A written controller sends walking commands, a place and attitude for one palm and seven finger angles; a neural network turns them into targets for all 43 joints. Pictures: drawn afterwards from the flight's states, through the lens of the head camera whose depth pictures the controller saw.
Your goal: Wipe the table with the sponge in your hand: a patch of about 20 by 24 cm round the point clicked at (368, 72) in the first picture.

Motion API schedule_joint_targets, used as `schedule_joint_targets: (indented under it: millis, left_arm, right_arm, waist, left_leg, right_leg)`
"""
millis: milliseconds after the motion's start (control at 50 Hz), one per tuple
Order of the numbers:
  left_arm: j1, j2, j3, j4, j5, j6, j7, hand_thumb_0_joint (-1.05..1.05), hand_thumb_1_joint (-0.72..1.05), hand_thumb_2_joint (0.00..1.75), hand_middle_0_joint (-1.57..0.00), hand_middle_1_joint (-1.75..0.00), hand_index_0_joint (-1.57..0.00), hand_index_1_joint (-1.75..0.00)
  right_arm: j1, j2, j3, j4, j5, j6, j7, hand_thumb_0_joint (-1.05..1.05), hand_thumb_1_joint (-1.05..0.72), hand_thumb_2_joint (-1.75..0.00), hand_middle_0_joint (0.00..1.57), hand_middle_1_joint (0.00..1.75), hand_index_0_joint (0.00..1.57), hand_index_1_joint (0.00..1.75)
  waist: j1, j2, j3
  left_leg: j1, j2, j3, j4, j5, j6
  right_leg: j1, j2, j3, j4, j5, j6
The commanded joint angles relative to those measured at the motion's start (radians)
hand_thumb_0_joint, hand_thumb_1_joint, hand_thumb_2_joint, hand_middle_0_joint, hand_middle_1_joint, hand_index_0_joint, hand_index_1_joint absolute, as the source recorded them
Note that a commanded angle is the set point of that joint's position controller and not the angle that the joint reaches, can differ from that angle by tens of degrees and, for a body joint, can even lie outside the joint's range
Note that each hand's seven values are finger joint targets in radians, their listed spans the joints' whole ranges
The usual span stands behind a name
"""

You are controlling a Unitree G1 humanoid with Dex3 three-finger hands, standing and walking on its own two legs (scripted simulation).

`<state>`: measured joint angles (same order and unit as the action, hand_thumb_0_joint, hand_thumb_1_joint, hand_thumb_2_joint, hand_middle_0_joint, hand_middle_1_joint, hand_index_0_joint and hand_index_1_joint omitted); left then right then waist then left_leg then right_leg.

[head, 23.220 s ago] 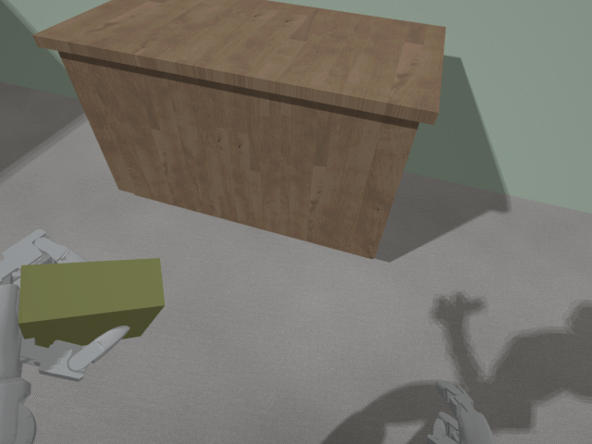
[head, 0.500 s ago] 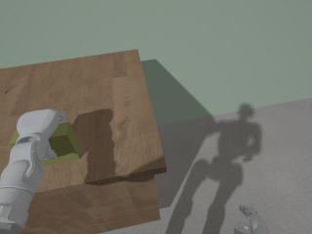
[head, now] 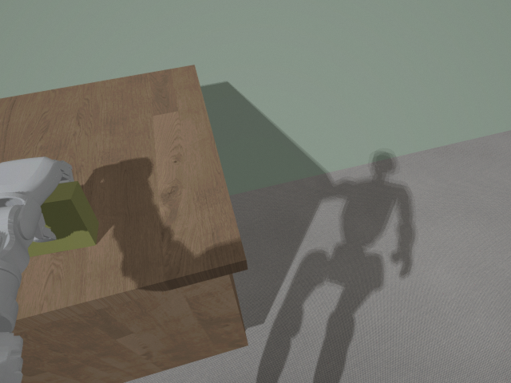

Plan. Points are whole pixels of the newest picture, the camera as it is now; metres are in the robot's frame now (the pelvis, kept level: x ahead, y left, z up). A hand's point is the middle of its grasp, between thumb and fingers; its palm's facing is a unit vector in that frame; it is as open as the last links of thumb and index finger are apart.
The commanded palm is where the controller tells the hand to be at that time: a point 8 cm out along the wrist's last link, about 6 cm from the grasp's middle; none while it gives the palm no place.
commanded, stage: wipe forward along the first lane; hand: left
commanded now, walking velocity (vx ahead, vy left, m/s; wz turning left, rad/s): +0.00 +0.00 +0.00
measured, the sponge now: (48, 228) +0.32 +0.39 +0.05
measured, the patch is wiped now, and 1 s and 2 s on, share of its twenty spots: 0.10 0.50 0.50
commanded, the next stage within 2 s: slide across to the middle lane in 0.82 s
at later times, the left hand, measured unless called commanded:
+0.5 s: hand (46, 178) +0.40 +0.40 +0.09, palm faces -0.16 +0.06 -0.99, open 9.4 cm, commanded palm +0.40 +0.40 +0.12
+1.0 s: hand (48, 160) +0.44 +0.43 +0.09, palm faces -0.15 +0.07 -0.99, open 9.3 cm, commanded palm +0.45 +0.40 +0.12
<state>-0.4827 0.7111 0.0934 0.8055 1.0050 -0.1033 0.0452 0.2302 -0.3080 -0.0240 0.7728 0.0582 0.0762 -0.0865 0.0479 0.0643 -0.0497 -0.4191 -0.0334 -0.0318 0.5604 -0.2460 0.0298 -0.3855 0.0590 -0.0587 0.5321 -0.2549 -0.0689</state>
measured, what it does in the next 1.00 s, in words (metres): stands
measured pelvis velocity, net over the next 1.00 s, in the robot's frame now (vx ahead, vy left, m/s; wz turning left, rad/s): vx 0.02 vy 0.04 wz -0.03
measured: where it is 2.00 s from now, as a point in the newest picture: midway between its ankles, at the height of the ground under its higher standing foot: outside the picture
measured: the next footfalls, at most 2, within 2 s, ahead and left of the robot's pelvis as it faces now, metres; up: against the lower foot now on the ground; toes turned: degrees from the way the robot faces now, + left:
none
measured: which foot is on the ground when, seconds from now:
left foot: down 0.00-1.00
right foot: down 0.00-1.00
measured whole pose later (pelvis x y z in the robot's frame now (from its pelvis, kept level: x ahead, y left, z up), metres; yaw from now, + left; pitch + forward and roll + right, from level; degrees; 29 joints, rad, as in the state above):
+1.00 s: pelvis +0.02 +0.04 -0.01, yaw -2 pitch +13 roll -3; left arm -0.81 0.82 0.07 1.10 1.08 -0.13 0.07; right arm 0.31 -0.29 -0.01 0.73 0.06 0.11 -0.08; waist -0.02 0.04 -0.09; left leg -0.60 -0.05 0.00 0.69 -0.32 0.08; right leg -0.55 0.05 -0.03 0.61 -0.29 -0.02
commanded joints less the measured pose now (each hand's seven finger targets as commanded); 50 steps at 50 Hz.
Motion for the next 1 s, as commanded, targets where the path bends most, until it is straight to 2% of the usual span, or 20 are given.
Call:
schedule_joint_targets:
  millis: [0,160,180,280,300,360,420,480,520,580,620,720,780,860,880,900,920,940,960,980]
  left_arm:
    - [-0.33,0.275,0.043,-0.008,0.034,0.02,0.069,0.0,0.1,1.3,-1.2,-1.6,-1.2,-1.6]
    - [-0.436,0.346,0.053,0.056,0.048,0.003,0.064,0.0,0.1,1.3,-1.2,-1.6,-1.2,-1.6]
    - [-0.437,0.328,0.031,0.083,0.05,0.004,0.065,0.0,0.1,1.3,-1.2,-1.6,-1.2,-1.6]
    - [-0.451,0.399,0.079,0.124,0.061,-0.009,0.066,0.0,0.1,1.3,-1.2,-1.6,-1.2,-1.6]
    - [-0.453,0.369,0.053,0.125,0.059,-0.01,0.067,0.0,0.1,1.3,-1.2,-1.6,-1.2,-1.6]
    - [-0.502,0.381,0.051,0.122,0.069,-0.015,0.067,0.0,0.1,1.3,-1.2,-1.6,-1.2,-1.6]
    - [-0.518,0.412,0.064,0.168,0.072,-0.007,0.071,0.0,0.1,1.3,-1.2,-1.6,-1.2,-1.6]
    - [-0.522,0.423,0.071,0.178,0.077,-0.012,0.07,0.0,0.1,1.3,-1.2,-1.6,-1.2,-1.6]
    - [-0.542,0.381,0.033,0.173,0.076,-0.007,0.068,0.0,0.1,1.3,-1.2,-1.6,-1.2,-1.6]
    - [-0.534,0.397,0.046,0.18,0.086,-0.008,0.066,0.0,0.1,1.3,-1.2,-1.6,-1.2,-1.6]
    - [-0.535,0.35,0.016,0.184,0.085,-0.011,0.065,0.0,0.1,1.3,-1.2,-1.6,-1.2,-1.6]
    - [-0.529,0.385,0.053,0.194,0.07,-0.017,0.066,0.0,0.1,1.3,-1.2,-1.6,-1.2,-1.6]
    - [-0.563,0.361,0.027,0.192,0.076,-0.023,0.069,0.0,0.1,1.3,-1.2,-1.6,-1.2,-1.6]
    - [-0.601,0.388,0.041,0.189,0.088,-0.019,0.072,0.0,0.1,1.3,-1.2,-1.6,-1.2,-1.6]
    - [-0.612,0.37,0.018,0.2,0.091,-0.016,0.073,0.0,0.1,1.3,-1.2,-1.6,-1.2,-1.6]
    - [-0.577,0.371,0.026,0.225,0.089,-0.01,0.072,0.0,0.1,1.3,-1.2,-1.6,-1.2,-1.6]
    - [-0.609,0.322,-0.018,0.205,0.082,-0.008,0.07,0.0,0.1,1.3,-1.2,-1.6,-1.2,-1.6]
    - [-0.612,0.339,0.002,0.177,0.081,-0.012,0.072,0.0,0.1,1.3,-1.2,-1.6,-1.2,-1.6]
    - [-0.644,0.321,-0.015,0.147,0.082,-0.017,0.068,0.0,0.1,1.3,-1.2,-1.6,-1.2,-1.6]
    - [-0.649,0.302,-0.034,0.162,0.08,-0.014,0.069,0.0,0.1,1.3,-1.2,-1.6,-1.2,-1.6]
  right_arm:
    - [-0.013,-0.149,-0.042,-0.105,-0.002,-0.035,-0.012,0.0,-0.9,-0.9,0.2,0.3,0.2,0.3]
    - [0.026,-0.153,-0.038,-0.106,0.002,-0.029,-0.016,0.0,-0.9,-0.9,0.2,0.3,0.2,0.3]
    - [0.035,-0.151,-0.036,-0.107,0.001,-0.028,-0.016,0.0,-0.9,-0.9,0.2,0.3,0.2,0.3]
    - [0.06,-0.157,-0.037,-0.104,0.002,-0.02,-0.018,0.0,-0.9,-0.9,0.2,0.3,0.2,0.3]
    - [0.062,-0.157,-0.037,-0.108,0.003,-0.02,-0.017,0.0,-0.9,-0.9,0.2,0.3,0.2,0.3]
    - [0.071,-0.16,-0.038,-0.108,0.002,-0.02,-0.018,0.0,-0.9,-0.9,0.2,0.3,0.2,0.3]
    - [0.089,-0.166,-0.036,-0.103,0.005,-0.014,-0.019,0.0,-0.9,-0.9,0.2,0.3,0.2,0.3]
    - [0.103,-0.168,-0.038,-0.099,0.003,-0.01,-0.017,0.0,-0.9,-0.9,0.2,0.3,0.2,0.3]
    - [0.11,-0.165,-0.037,-0.103,0.004,-0.009,-0.016,0.0,-0.9,-0.9,0.2,0.3,0.2,0.3]
    - [0.125,-0.168,-0.04,-0.099,0.001,0.0,-0.015,0.0,-0.9,-0.9,0.2,0.3,0.2,0.3]
    - [0.133,-0.165,-0.042,-0.102,0.0,0.001,-0.012,0.0,-0.9,-0.9,0.2,0.3,0.2,0.3]
    - [0.146,-0.173,-0.042,-0.104,0.002,0.01,-0.011,0.0,-0.9,-0.9,0.2,0.3,0.2,0.3]
    - [0.158,-0.172,-0.044,-0.102,0.002,0.011,-0.008,0.0,-0.9,-0.9,0.2,0.3,0.2,0.3]
    - [0.164,-0.18,-0.044,-0.1,-0.002,0.016,-0.007,0.0,-0.9,-0.9,0.2,0.3,0.2,0.3]
    - [0.174,-0.177,-0.044,-0.1,-0.001,0.018,-0.007,0.0,-0.9,-0.9,0.2,0.3,0.2,0.3]
    - [0.173,-0.175,-0.042,-0.101,-0.001,0.021,-0.005,0.0,-0.9,-0.9,0.2,0.3,0.2,0.3]
    - [0.168,-0.173,-0.042,-0.106,0.001,0.02,-0.005,0.0,-0.9,-0.9,0.2,0.3,0.2,0.3]
    - [0.169,-0.172,-0.045,-0.105,-0.001,0.018,-0.005,0.0,-0.9,-0.9,0.2,0.3,0.2,0.3]
    - [0.169,-0.171,-0.046,-0.109,-0.003,0.017,-0.007,0.0,-0.9,-0.9,0.2,0.3,0.2,0.3]
    - [0.176,-0.168,-0.047,-0.102,-0.002,0.019,-0.006,0.0,-0.9,-0.9,0.2,0.3,0.2,0.3]
  waist:
    - [-0.07,-0.137,-0.139]
    - [-0.082,-0.087,-0.191]
    - [-0.092,-0.086,-0.184]
    - [-0.089,-0.078,-0.218]
    - [-0.096,-0.086,-0.214]
    - [-0.101,-0.059,-0.229]
    - [-0.109,-0.101,-0.225]
    - [-0.106,-0.071,-0.252]
    - [-0.117,-0.068,-0.248]
    - [-0.104,-0.047,-0.282]
    - [-0.109,-0.056,-0.272]
    - [-0.103,-0.097,-0.276]
    - [-0.111,-0.067,-0.268]
    - [-0.106,-0.049,-0.283]
    - [-0.118,-0.041,-0.284]
    - [-0.104,-0.047,-0.268]
    - [-0.123,-0.06,-0.264]
    - [-0.109,-0.041,-0.294]
    - [-0.113,0.0,-0.311]
    - [-0.12,-0.005,-0.302]
  left_leg:
    - [-0.08,-0.034,0.036,-0.043,-0.055,0.037]
    - [-0.117,-0.03,0.03,-0.012,-0.051,0.036]
    - [-0.124,-0.031,0.032,-0.005,-0.063,0.038]
    - [-0.154,-0.028,0.034,0.02,-0.045,0.038]
    - [-0.155,-0.028,0.035,0.025,-0.048,0.038]
    - [-0.141,-0.022,0.031,0.026,-0.039,0.037]
    - [-0.168,-0.021,0.031,0.036,-0.05,0.039]
    - [-0.142,-0.018,0.029,0.039,-0.018,0.037]
    - [-0.133,-0.016,0.027,0.041,-0.016,0.037]
    - [-0.092,-0.011,0.021,0.042,0.036,0.035]
    - [-0.079,-0.009,0.012,0.043,0.052,0.032]
    - [-0.08,-0.006,0.007,0.044,0.075,0.032]
    - [-0.042,0.001,-0.005,0.04,0.103,0.026]
    - [-0.016,0.008,-0.017,0.037,0.138,0.018]
    - [-0.007,0.007,-0.015,0.044,0.14,0.017]
    - [-0.019,0.006,-0.017,0.04,0.134,0.013]
    - [-0.007,0.01,-0.02,0.036,0.114,0.015]
    - [0.013,0.012,-0.021,0.033,0.127,0.014]
    - [0.055,0.018,-0.031,0.026,0.165,0.004]
    - [0.073,0.022,-0.041,0.027,0.155,0.0]
  right_leg:
    - [0.106,-0.04,0.119,-0.108,0.014,0.04]
    - [0.106,-0.04,0.135,-0.086,0.048,0.036]
    - [0.093,-0.04,0.133,-0.081,0.032,0.041]
    - [0.099,-0.038,0.14,-0.059,0.072,0.038]
    - [0.087,-0.037,0.137,-0.057,0.075,0.04]
    - [0.066,-0.032,0.129,-0.052,0.077,0.034]
    - [0.054,-0.029,0.125,-0.043,0.068,0.04]
    - [0.044,-0.023,0.116,-0.027,0.1,0.035]
    - [0.025,-0.022,0.112,-0.027,0.104,0.034]
    - [0.012,-0.013,0.098,-0.01,0.134,0.027]
    - [-0.015,-0.008,0.085,-0.005,0.138,0.023]
    - [-0.013,-0.005,0.079,0.001,0.149,0.022]
    - [-0.055,0.0,0.068,0.009,0.141,0.017]
    - [-0.075,0.003,0.063,0.01,0.146,0.009]
    - [-0.088,0.004,0.063,0.015,0.139,0.012]
    - [-0.086,0.005,0.058,0.015,0.13,0.009]
    - [-0.1,0.004,0.057,0.007,0.115,0.013]
    - [-0.087,0.003,0.061,0.007,0.119,0.01]
    - [-0.097,0.004,0.055,0.006,0.129,0.004]
    - [-0.121,0.006,0.053,0.007,0.105,0.007]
